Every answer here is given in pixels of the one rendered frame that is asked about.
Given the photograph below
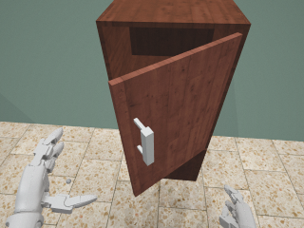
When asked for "cupboard door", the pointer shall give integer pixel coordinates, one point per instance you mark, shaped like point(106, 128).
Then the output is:
point(178, 98)

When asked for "robot left forearm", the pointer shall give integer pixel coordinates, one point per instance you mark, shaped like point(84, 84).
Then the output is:
point(26, 219)

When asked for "right robot hand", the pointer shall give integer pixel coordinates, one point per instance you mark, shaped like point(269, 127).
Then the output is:
point(242, 215)

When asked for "left robot hand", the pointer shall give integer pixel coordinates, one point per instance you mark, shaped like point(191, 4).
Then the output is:
point(31, 195)

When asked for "handle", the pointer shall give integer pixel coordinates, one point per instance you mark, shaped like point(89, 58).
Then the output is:
point(147, 138)

